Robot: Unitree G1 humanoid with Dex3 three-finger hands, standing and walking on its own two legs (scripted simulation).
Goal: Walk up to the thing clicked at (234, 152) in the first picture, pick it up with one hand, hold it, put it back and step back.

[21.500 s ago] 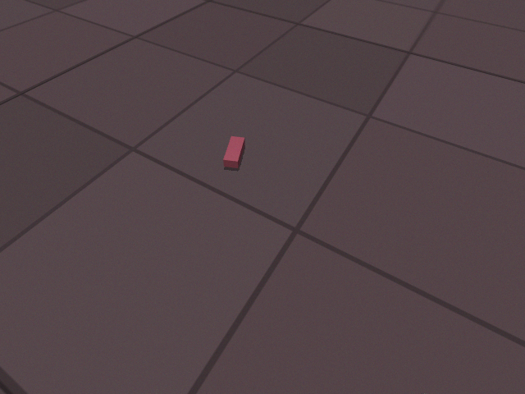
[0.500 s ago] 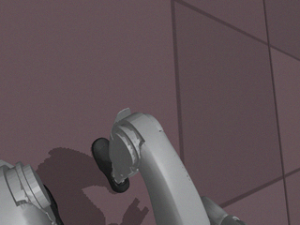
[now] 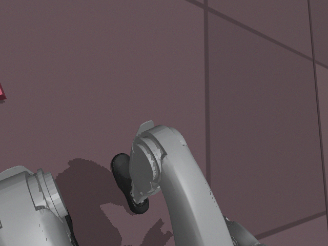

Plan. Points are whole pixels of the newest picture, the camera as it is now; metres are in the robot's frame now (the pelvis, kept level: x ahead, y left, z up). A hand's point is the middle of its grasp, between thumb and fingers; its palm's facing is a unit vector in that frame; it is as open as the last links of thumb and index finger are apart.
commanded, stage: settle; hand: left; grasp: from above
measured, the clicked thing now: out of the picture +0.49 +0.30 -0.28
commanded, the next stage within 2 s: lift in 0.50 s
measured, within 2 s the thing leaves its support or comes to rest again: neither
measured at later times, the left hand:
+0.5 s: hand out of the picture +0.46 +0.30 -0.16, palm faces -0.48 -0.07 -0.88, open 10.9 cm
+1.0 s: hand out of the picture +0.43 +0.31 -0.09, palm faces -0.49 -0.10 -0.87, open 10.9 cm
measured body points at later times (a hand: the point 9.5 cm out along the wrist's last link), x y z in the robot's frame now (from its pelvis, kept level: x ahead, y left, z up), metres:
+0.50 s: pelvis +0.00 +0.00 +0.02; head +0.25 +0.10 +0.39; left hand +0.48 +0.30 -0.11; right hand +0.09 -0.26 -0.06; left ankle +0.06 +0.12 -0.29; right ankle +0.13 -0.10 -0.29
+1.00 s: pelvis +0.00 +0.00 +0.07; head +0.23 +0.09 +0.44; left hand +0.46 +0.31 -0.04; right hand +0.07 -0.27 -0.03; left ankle +0.06 +0.12 -0.29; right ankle +0.13 -0.10 -0.29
